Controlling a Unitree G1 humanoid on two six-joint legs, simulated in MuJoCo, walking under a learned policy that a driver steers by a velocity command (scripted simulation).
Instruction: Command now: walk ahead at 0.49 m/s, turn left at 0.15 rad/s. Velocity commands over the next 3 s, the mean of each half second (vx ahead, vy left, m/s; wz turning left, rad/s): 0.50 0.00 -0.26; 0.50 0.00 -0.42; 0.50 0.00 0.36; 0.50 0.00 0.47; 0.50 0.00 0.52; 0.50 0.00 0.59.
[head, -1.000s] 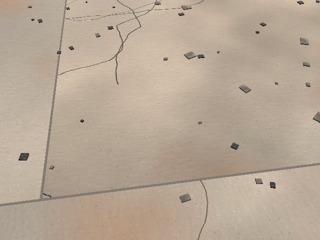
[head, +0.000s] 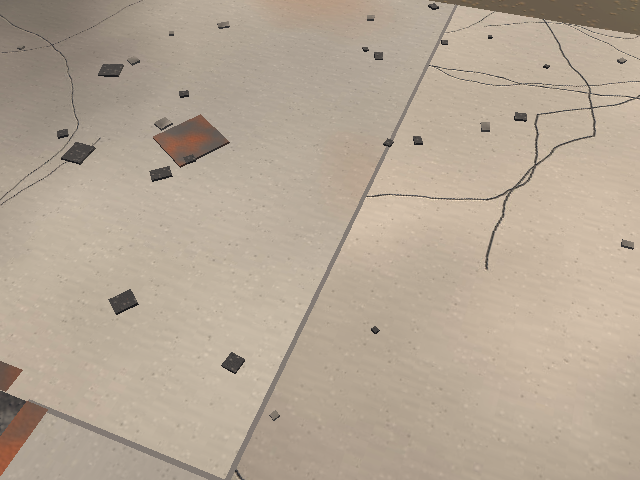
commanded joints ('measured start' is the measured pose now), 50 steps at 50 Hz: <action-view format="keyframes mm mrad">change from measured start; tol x32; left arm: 1 10 71 6 -26 -9 -20 -8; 33 -356 37 -3 -181 20 93 -67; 50 3 119 26 -11 -10 16 0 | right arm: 1 -18 2 16 -65 -6 -6 13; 50 69 -33 5 49 24 12 -9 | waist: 1 -43 -112 29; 14 -133 219 -306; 33 -63 23 90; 40 69 -286 -338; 50 -37 -78 24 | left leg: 1 -74 63 32 -128 108 -20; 11 326 -26 112 -611 107 -16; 14 857 468 -559 -779 -118 156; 31 524 255 234 -915 399 63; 37 655 269 324 -469 945 34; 40 -98 -26 167 375 -309 -83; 50 -58 130 61 7 112 -49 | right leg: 1 7 -251 218 -214 181 -145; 11 66 -219 233 69 431 -95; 15 -512 -53 144 853 -294 -40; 29 -493 -128 61 476 205 12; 37 -167 38 -71 253 -72 -128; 40 513 -402 875 -36 -175 -367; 50 68 -205 189 -196 404 -111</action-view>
